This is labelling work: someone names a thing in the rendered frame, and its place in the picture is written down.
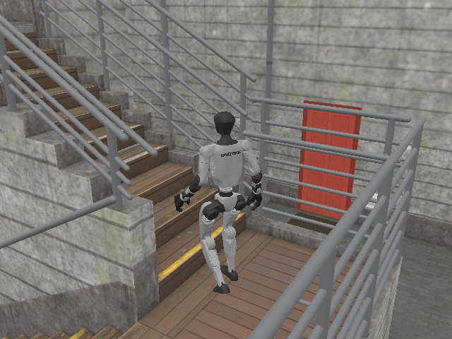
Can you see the right robot thigh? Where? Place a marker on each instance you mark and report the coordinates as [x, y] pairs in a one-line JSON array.
[[230, 217]]

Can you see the robot left upper arm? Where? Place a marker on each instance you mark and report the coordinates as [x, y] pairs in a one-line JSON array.
[[205, 153]]

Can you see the right robot hand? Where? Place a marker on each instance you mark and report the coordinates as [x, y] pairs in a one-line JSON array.
[[252, 198]]

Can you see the robot left forearm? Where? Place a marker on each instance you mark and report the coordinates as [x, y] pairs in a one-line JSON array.
[[191, 190]]

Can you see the robot right forearm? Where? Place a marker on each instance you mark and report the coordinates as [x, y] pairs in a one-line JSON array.
[[256, 183]]

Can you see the left robot hand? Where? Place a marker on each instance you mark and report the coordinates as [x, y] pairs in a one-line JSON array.
[[179, 203]]

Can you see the robot left shin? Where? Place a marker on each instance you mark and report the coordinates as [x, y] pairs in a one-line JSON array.
[[212, 260]]

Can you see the robot right upper arm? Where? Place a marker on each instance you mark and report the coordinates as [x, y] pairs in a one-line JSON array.
[[250, 157]]

